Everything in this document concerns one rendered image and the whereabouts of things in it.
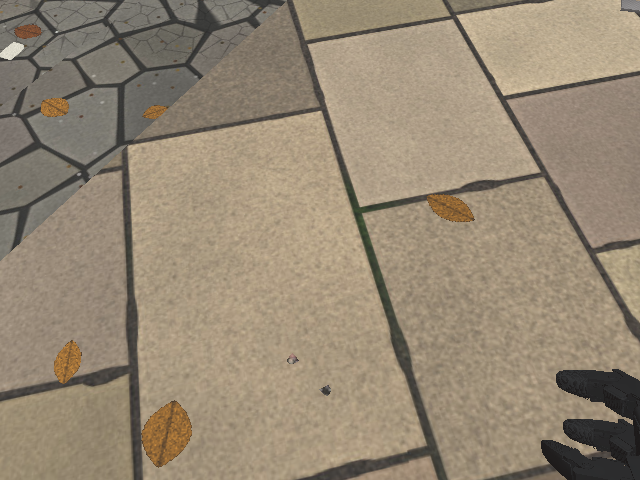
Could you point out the robot right hand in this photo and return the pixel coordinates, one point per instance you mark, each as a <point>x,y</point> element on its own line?
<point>621,393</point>

